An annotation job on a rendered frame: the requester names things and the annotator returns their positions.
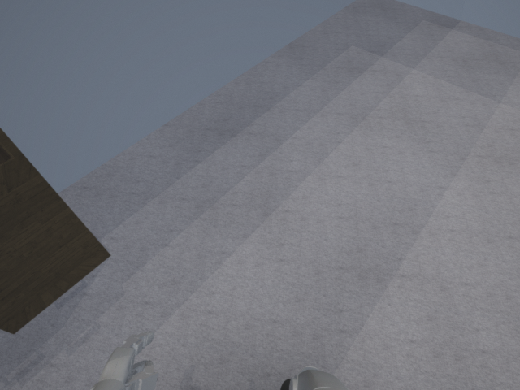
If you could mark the cabinet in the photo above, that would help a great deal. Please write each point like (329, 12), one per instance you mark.
(45, 249)

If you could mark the right robot shin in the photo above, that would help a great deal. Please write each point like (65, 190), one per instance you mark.
(307, 368)

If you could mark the robot left hand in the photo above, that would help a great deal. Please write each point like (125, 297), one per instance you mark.
(141, 375)

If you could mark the robot right thigh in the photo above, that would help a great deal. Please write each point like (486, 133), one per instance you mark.
(315, 380)

